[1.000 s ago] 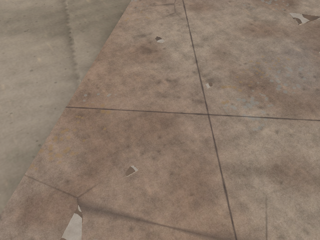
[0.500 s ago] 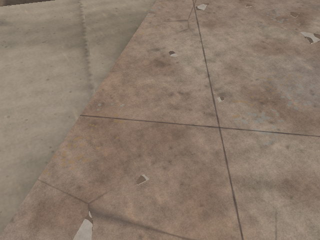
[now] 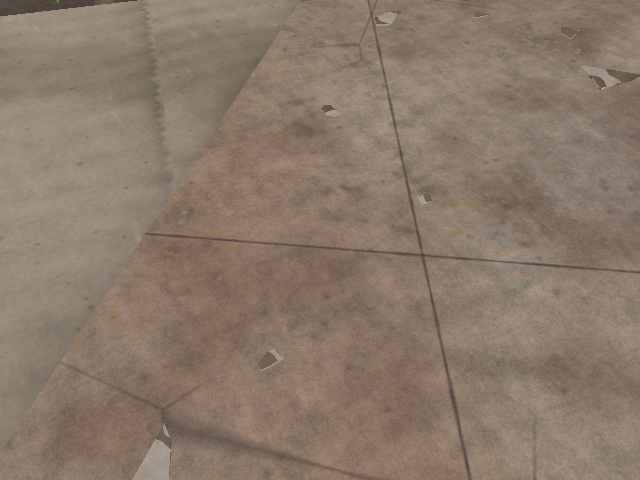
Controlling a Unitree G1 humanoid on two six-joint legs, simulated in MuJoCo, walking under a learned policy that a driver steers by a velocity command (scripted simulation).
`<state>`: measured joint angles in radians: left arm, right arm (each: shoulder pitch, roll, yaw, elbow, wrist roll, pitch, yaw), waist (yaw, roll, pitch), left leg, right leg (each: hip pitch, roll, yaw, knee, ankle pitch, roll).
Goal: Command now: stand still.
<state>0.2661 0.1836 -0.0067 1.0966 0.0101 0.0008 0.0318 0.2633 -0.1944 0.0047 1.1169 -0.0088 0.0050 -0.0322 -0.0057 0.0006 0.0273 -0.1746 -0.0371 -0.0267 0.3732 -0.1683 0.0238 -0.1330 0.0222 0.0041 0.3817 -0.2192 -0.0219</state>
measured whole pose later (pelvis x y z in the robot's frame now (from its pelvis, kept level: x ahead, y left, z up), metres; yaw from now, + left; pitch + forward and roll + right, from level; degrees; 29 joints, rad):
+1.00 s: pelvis +0.08 +0.03 -0.01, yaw -1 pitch +0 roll +0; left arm 0.42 0.17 0.03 1.15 0.02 -0.02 0.03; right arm 0.32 -0.15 -0.02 1.08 -0.02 -0.07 -0.03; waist 0.01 -0.04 0.01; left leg -0.21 -0.04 0.07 0.52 -0.31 0.07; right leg -0.21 0.00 0.01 0.74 -0.48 -0.03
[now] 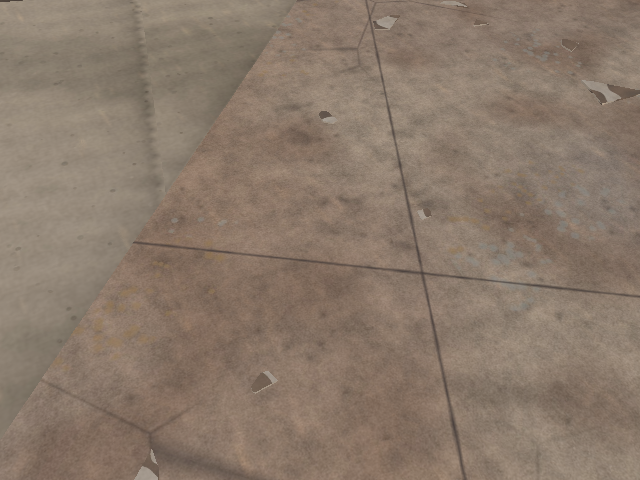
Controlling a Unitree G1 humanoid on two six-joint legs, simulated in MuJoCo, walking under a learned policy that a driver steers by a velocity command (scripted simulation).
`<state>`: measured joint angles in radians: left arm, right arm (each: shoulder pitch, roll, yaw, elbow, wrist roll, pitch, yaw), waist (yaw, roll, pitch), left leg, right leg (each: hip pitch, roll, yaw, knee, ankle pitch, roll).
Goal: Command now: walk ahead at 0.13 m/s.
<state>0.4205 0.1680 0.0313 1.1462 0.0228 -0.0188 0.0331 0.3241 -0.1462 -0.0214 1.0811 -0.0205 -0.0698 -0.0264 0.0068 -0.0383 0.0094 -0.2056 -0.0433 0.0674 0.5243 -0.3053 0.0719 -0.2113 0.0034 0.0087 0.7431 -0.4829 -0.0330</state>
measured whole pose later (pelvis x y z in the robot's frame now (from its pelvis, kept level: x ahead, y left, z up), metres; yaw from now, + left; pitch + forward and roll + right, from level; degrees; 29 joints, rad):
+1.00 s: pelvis +0.28 -0.04 +0.00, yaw +1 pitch +0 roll +0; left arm 0.51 0.12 0.01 1.12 0.02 -0.10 0.02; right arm 0.07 -0.18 -0.04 0.94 -0.02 -0.03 0.03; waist 0.04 0.02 0.05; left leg -0.60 0.05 0.08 0.76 -0.11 0.05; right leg 0.12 0.07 -0.08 0.20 -0.32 -0.08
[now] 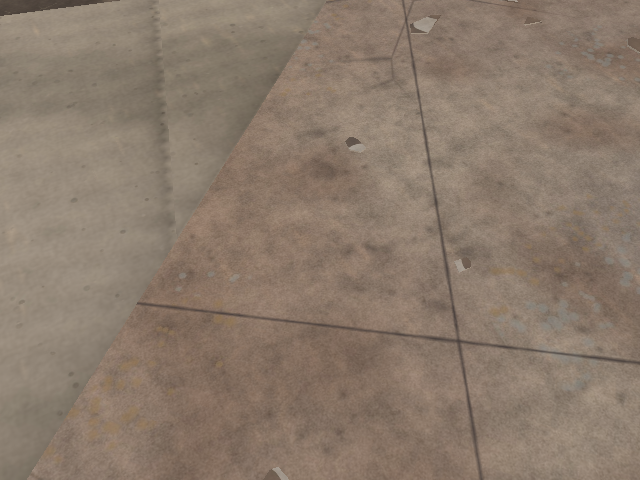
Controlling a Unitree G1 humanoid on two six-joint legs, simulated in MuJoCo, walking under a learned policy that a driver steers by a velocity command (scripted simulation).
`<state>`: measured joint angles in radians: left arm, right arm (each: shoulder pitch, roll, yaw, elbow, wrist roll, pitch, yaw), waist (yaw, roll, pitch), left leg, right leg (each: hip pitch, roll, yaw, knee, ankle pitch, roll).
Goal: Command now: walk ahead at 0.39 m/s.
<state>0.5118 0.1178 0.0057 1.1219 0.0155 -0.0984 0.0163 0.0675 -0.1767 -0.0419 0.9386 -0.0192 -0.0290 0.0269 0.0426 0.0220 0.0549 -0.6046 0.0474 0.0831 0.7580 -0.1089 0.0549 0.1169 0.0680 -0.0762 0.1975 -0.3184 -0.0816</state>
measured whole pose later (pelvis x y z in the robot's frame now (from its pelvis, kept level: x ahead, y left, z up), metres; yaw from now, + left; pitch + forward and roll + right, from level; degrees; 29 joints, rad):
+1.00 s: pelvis +0.26 +0.03 +0.00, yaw -1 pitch +0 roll +0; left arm 0.44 0.18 0.05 1.12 0.02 -0.05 0.01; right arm 0.30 -0.18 -0.06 1.00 -0.02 -0.09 0.01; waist 0.00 -0.04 0.01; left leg -0.23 -0.03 0.10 0.52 -0.27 0.08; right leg -0.18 -0.02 -0.01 0.69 -0.42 -0.05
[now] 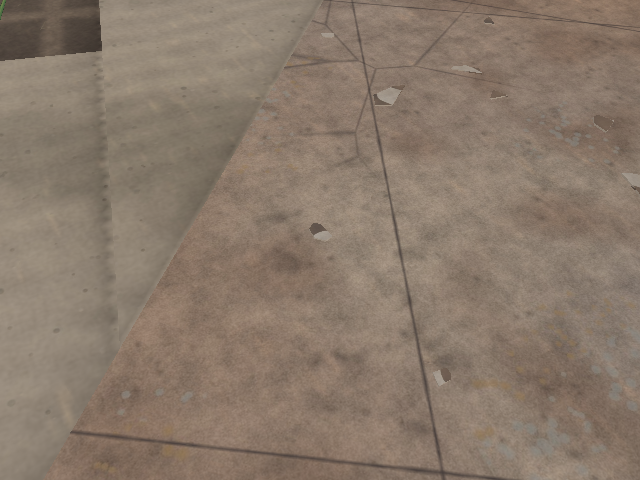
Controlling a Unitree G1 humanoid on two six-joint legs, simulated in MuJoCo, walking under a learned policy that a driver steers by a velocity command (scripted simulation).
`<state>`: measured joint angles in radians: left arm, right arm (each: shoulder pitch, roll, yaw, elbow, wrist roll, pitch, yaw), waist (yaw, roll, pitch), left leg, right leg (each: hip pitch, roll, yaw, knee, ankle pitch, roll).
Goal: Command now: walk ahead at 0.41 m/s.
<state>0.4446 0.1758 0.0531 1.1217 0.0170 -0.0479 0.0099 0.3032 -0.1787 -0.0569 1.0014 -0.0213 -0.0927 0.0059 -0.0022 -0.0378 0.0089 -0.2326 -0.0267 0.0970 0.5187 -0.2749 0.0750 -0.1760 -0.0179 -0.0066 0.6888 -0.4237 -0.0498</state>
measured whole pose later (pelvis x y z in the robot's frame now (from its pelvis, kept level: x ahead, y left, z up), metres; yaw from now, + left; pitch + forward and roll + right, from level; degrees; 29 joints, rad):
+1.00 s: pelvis +0.52 +0.01 -0.01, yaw -9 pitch +1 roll -1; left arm 0.49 0.19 0.05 1.03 0.01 -0.08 0.01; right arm -0.03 -0.18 -0.03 0.82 -0.03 -0.09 0.01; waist 0.09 0.00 0.06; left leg -0.46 0.01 0.05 0.52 -0.07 0.05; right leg -0.01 0.06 0.07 0.53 -0.46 -0.07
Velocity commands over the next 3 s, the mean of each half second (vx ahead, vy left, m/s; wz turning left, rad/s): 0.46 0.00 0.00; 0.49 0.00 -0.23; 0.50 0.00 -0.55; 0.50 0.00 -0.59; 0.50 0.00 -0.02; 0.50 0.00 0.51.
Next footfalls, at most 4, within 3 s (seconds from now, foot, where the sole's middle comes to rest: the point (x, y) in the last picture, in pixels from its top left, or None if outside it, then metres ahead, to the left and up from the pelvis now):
0.42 right None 0.37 -0.08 -0.77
0.98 left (276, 402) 0.69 0.09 -0.77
1.52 right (395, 334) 0.87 -0.19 -0.77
2.08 left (416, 227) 1.24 -0.28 -0.77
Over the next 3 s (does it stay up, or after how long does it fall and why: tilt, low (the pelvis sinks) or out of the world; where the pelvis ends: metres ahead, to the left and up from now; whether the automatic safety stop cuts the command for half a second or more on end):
stays up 1.37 -0.52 0.00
